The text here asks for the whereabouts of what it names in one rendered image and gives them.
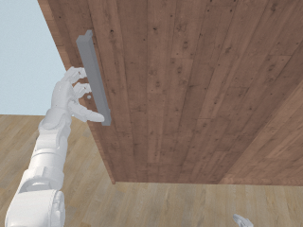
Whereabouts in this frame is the left robot forearm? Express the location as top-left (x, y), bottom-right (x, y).
top-left (5, 108), bottom-right (72, 227)

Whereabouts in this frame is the wardrobe door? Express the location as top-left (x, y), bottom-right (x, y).
top-left (224, 79), bottom-right (303, 180)
top-left (47, 0), bottom-right (303, 184)

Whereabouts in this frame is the handle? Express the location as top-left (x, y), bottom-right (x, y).
top-left (76, 29), bottom-right (112, 126)

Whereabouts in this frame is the robot right hand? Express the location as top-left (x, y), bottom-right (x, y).
top-left (233, 214), bottom-right (254, 227)

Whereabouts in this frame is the robot left upper arm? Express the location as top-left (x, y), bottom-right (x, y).
top-left (8, 189), bottom-right (65, 227)

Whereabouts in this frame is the robot left hand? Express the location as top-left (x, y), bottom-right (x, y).
top-left (51, 66), bottom-right (105, 122)

